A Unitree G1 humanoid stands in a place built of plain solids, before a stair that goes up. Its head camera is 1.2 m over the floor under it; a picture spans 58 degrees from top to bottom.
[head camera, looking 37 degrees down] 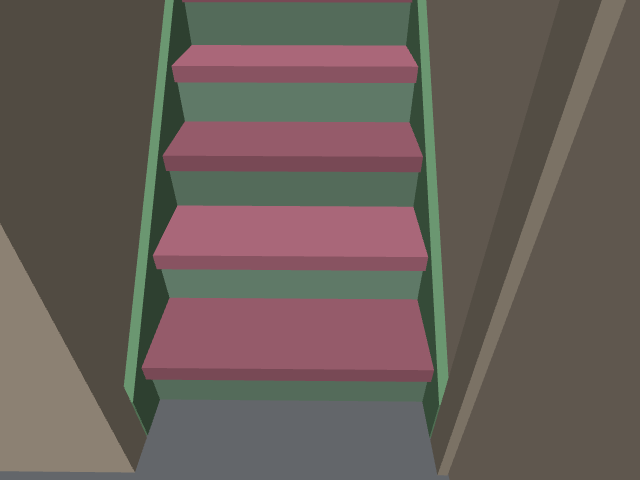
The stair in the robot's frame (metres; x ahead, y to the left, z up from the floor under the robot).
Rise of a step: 0.20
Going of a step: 0.24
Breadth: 0.81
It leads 1 degrees to the right of straight ahead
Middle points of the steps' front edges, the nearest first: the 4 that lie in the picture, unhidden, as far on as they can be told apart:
0.74 0.09 0.19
0.99 0.09 0.40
1.23 0.09 0.60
1.48 0.08 0.80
